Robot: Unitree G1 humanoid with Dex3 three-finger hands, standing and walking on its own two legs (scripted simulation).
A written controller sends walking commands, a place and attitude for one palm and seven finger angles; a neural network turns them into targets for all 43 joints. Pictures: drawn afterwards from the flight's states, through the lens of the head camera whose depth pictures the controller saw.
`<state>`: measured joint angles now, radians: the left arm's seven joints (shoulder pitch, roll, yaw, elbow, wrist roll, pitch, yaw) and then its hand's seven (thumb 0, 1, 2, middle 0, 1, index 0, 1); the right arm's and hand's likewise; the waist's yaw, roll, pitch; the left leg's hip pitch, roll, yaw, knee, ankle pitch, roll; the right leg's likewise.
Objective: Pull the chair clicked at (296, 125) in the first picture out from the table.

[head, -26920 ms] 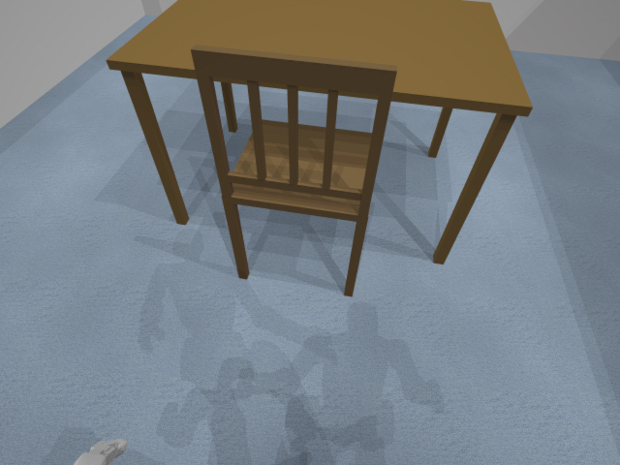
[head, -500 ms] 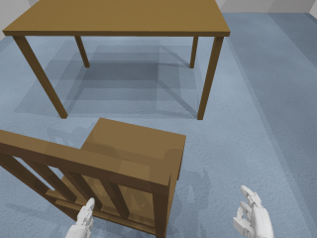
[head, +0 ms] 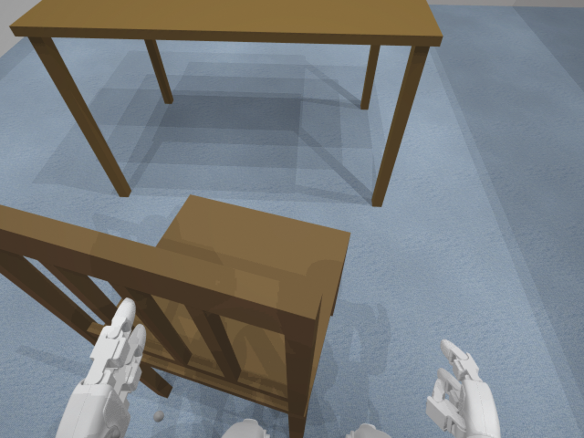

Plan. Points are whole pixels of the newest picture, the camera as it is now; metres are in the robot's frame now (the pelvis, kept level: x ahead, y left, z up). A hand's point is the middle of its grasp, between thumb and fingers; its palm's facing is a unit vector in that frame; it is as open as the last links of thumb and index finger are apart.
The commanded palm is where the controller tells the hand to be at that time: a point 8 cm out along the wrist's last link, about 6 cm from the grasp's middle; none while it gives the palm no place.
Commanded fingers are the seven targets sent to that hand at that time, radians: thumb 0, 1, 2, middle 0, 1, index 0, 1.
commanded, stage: draw the hand back to the body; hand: left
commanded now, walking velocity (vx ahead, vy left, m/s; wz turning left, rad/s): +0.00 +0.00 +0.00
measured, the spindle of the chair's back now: (158, 325) +0.27 +0.22 -0.01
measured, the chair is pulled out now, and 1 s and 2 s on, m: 0.62 0.62 0.62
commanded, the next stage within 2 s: step back with the hand held close in 1.24 s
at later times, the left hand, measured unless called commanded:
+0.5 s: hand (55, 344) +0.18 +0.22 +0.17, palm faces +0.33 -0.84 -0.42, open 14.4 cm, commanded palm +0.13 +0.27 +0.19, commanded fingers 0.00 0.28 0.60 -0.12 -0.17 -0.12 -0.17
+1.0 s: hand out of the picture +0.24 +0.26 +0.25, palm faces +0.48 -0.76 -0.44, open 8.0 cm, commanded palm +0.18 +0.30 +0.26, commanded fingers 0.00 0.90 0.90 -0.20 -0.30 -0.20 -0.30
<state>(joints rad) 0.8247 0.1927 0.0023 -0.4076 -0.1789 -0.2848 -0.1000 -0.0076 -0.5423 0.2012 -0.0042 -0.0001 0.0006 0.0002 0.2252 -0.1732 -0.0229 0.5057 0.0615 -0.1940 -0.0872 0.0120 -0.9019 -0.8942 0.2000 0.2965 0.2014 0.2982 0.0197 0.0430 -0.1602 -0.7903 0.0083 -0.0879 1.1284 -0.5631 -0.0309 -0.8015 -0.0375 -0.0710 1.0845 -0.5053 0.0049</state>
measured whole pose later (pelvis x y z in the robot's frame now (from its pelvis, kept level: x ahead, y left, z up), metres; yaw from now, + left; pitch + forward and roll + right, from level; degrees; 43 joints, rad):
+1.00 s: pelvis +0.04 -0.01 +0.08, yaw -1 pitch -2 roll +0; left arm 0.45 0.36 0.37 -0.41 -0.07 -0.04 0.15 0.01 0.79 0.85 -0.20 -0.27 -0.20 -0.28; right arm 0.18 -0.22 0.01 0.66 0.03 -0.13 -0.10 0.01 -0.90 -0.89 0.20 0.30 0.20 0.30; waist 0.05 0.09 0.00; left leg -0.10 0.03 -0.04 0.47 -0.33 -0.03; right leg -0.15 -0.02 -0.05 0.49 -0.29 0.00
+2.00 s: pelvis -0.05 +0.01 +0.07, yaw -2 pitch +0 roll -1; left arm 0.56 0.38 0.38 -0.50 -0.04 -0.12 0.18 0.02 0.89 0.90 -0.21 -0.30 -0.22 -0.30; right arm 0.18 -0.22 0.00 0.59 0.02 -0.05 -0.11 0.01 -0.90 -0.89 0.20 0.30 0.20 0.30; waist 0.02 0.02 0.02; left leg -0.33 0.02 -0.03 0.55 -0.24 -0.01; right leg -0.34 -0.03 -0.03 0.48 -0.15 0.01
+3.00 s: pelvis -0.15 +0.00 +0.08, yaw -4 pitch +3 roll -1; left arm 0.58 0.50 0.51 -0.59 -0.04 -0.27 0.13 0.02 0.88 0.90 -0.22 -0.30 -0.22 -0.30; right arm 0.11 -0.16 -0.03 0.63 -0.01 -0.15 -0.07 0.01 -0.90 -0.89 0.20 0.30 0.20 0.30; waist -0.02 -0.07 0.10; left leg -0.34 0.04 0.02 0.47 -0.18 0.00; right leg -0.44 0.02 0.01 0.84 -0.47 0.00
